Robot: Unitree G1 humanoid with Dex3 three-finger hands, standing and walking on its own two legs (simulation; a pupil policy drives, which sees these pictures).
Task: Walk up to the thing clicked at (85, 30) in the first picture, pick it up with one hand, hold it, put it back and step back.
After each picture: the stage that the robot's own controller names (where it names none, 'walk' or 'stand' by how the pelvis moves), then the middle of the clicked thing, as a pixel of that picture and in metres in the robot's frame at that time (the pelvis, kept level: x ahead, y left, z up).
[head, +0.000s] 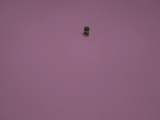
stand; (86, 31) +1.59 -0.04 -0.72
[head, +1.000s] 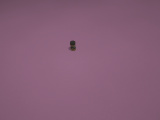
walk; (72, 45) +1.44 +0.23 -0.71
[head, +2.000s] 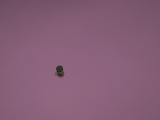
walk; (60, 71) +0.92 +0.31 -0.72
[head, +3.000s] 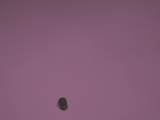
walk; (63, 104) +0.57 +0.22 -0.71
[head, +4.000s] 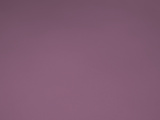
stand; out of the picture +0.37 +0.19 -0.70
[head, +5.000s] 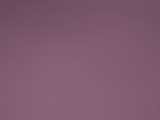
stand; out of the picture +0.32 +0.20 -0.72
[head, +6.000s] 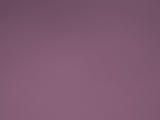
stand; out of the picture +0.34 +0.18 -0.73
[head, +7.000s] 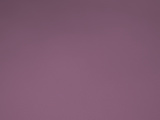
stand; out of the picture +0.32 +0.18 -0.73
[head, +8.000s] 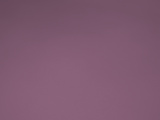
stand; out of the picture +0.32 +0.18 -0.73
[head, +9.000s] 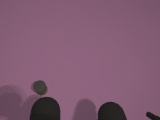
go down; (40, 88) +0.37 +0.20 -0.47
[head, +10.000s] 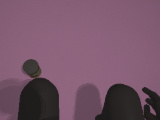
go down; (32, 69) +0.40 +0.24 -0.32
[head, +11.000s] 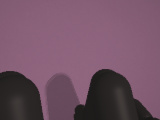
close in; out of the picture +0.37 +0.27 -0.23
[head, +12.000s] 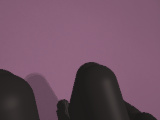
close; out of the picture +0.37 +0.28 -0.21
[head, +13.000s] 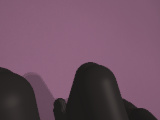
lift; out of the picture +0.36 +0.28 -0.22
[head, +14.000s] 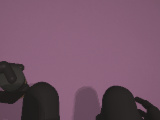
lift; (15, 84) +0.30 +0.23 -0.07
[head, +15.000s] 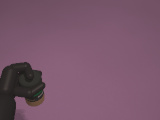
hold; (32, 88) +0.33 +0.17 +0.03
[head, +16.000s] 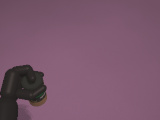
hold; (35, 89) +0.33 +0.17 +0.00
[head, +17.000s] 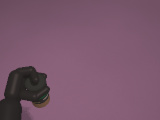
hold; (38, 91) +0.33 +0.16 -0.01
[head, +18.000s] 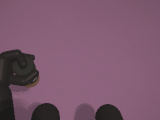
crouch; (27, 73) +0.38 +0.19 -0.08
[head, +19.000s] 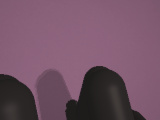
lower; out of the picture +0.37 +0.27 -0.22
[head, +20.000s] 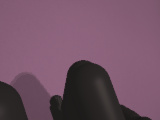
lower; out of the picture +0.40 +0.30 -0.22
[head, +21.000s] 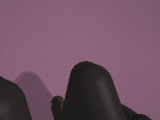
lower; out of the picture +0.40 +0.30 -0.22
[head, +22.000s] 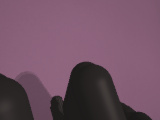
lower; out of the picture +0.39 +0.30 -0.22
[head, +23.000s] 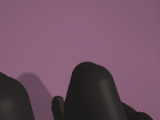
loosen; out of the picture +0.39 +0.29 -0.22
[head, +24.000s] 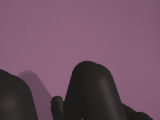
withdraw; out of the picture +0.38 +0.28 -0.22
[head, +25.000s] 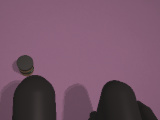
walk; (26, 66) +0.41 +0.24 -0.30
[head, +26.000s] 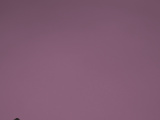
stand; out of the picture +0.34 +0.17 -0.65
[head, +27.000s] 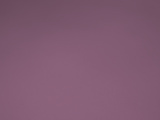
stand; out of the picture +0.36 +0.19 -0.67
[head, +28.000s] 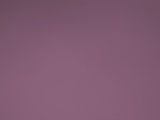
stand; out of the picture +0.36 +0.19 -0.68
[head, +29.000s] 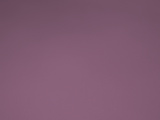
stand; out of the picture +0.38 +0.18 -0.72
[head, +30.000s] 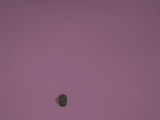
walk; (62, 100) +0.51 +0.12 -0.71
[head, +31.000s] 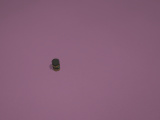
walk; (56, 65) +0.80 +0.23 -0.69
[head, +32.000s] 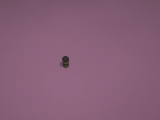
stand; (65, 62) +1.00 +0.19 -0.70
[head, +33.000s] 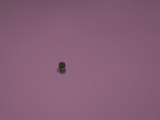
stand; (62, 68) +0.98 +0.21 -0.73
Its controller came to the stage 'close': yes
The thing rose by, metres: 0.70
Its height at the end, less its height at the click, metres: +0.00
